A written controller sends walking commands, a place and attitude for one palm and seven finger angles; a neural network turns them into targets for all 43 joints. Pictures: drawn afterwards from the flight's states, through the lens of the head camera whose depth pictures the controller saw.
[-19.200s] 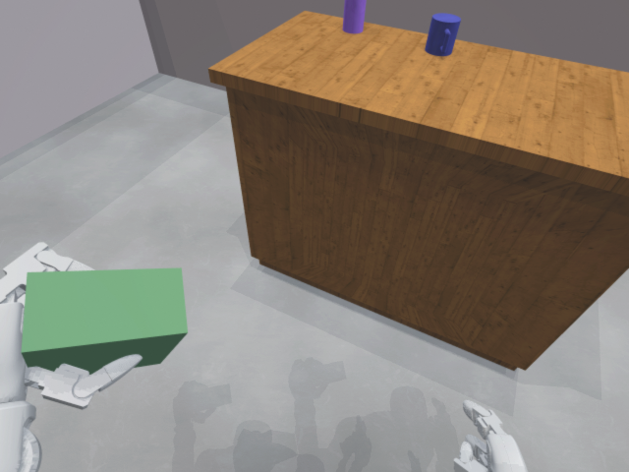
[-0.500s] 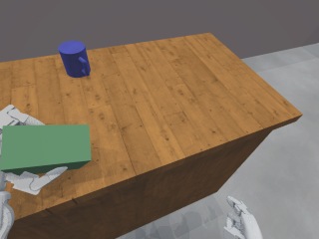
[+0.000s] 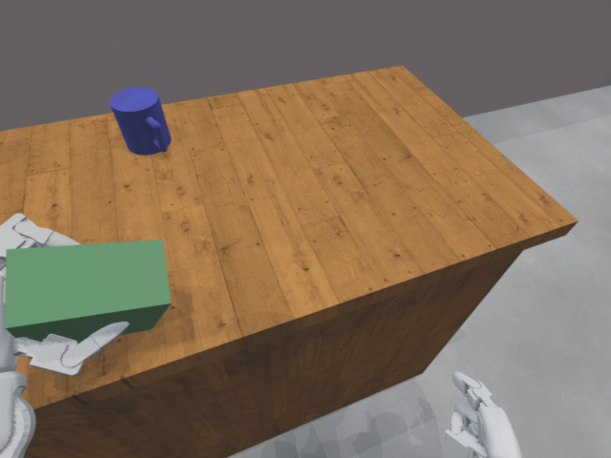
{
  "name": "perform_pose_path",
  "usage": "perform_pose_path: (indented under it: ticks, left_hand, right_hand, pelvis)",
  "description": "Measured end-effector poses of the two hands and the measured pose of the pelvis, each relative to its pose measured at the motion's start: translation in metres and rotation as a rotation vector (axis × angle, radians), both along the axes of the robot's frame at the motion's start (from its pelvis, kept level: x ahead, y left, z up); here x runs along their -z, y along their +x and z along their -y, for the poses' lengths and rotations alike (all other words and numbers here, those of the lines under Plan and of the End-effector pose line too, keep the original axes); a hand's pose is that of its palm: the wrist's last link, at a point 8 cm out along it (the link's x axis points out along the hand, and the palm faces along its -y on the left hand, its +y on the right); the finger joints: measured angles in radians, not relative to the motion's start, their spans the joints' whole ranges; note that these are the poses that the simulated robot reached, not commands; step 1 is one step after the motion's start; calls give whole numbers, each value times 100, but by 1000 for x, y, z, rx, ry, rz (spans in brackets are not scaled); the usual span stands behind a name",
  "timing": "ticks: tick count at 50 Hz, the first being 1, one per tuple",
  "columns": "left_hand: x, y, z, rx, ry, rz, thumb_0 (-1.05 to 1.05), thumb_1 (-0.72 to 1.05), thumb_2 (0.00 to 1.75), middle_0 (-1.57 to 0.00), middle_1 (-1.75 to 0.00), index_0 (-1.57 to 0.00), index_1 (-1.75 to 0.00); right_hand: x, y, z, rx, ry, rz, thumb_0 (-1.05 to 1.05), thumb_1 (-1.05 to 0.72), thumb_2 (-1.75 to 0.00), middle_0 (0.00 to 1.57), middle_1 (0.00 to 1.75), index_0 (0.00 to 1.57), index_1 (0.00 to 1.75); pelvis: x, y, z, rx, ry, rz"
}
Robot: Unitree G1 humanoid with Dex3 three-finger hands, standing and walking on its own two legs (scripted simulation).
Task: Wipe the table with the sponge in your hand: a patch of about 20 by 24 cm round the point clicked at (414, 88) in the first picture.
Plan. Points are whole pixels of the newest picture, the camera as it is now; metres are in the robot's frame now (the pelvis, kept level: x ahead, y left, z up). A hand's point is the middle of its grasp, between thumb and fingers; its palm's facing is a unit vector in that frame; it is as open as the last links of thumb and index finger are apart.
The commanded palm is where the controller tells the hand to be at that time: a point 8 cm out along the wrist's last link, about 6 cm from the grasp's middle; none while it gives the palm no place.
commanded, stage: come to a stop and stand still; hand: left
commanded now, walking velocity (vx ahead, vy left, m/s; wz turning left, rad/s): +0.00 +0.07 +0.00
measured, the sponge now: (115, 294) +0.24 +0.23 +0.14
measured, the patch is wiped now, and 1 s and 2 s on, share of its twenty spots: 0.00 0.00 0.00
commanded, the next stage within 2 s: look again from close up in 0.90 s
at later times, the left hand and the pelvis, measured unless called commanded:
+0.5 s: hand (35, 252) +0.25 +0.29 +0.19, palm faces +0.49 -0.78 -0.38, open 10.1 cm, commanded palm +0.16 +0.28 +0.17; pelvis -0.01 +0.00 +0.00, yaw -1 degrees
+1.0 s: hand (65, 285) +0.23 +0.26 +0.16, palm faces +0.38 -0.87 -0.31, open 10.1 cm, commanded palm +0.17 +0.29 +0.17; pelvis +0.00 +0.02 +0.00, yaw -1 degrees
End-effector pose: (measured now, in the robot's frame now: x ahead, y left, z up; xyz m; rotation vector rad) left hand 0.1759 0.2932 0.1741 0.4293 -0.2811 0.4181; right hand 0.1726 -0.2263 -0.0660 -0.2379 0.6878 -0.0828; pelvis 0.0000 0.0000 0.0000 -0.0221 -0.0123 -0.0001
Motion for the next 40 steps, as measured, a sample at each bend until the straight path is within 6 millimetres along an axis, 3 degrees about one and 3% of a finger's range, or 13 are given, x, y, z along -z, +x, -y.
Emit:
perform_pose_path:
  ticks: [18,20,23,25,28,31,40]
  left_hand:
    - [1,3,1,8,-16,-19,-1,-49,101,-74,-135,-73,-136]
    - [-17,11,-9,29,101,42,-1,-50,101,-74,-135,-74,-135]
    - [-30,22,-29,-12,131,114,-1,-50,102,-74,-135,-74,-135]
    - [-25,25,-30,-15,103,96,-1,-50,102,-74,-135,-74,-135]
    - [-6,22,-8,55,58,3,-1,-50,102,-74,-135,-74,-135]
    - [-4,10,5,90,31,14,-1,-49,102,-74,-135,-73,-136]
    - [3,8,-10,74,-17,45,-1,-50,102,-74,-135,-73,-136]
  right_hand:
    - [0,6,-5,7,7,-12,1,-90,-90,20,30,21,30]
    - [1,4,-8,-36,-16,-19,1,-90,-90,20,30,20,30]
    - [3,1,-12,-50,7,-23,1,-90,-90,20,30,21,30]
    - [3,-2,-12,-35,37,4,1,-90,-90,20,30,21,30]
    - [4,-8,-13,0,71,37,1,-90,-90,20,30,21,30]
    - [6,-15,-12,22,65,28,1,-90,-90,20,30,21,30]
    - [5,-22,-10,25,0,-29,1,-90,-90,20,30,21,30]
  pelvis:
    - [0,4,-1,-6,2,-2]
    - [1,0,1,-17,-1,-13]
    - [3,-7,2,-4,8,-13]
    - [4,-8,-1,10,8,-11]
    - [5,-7,-8,29,7,-8]
    - [5,-4,-11,34,6,-6]
    - [4,-1,-12,19,0,-2]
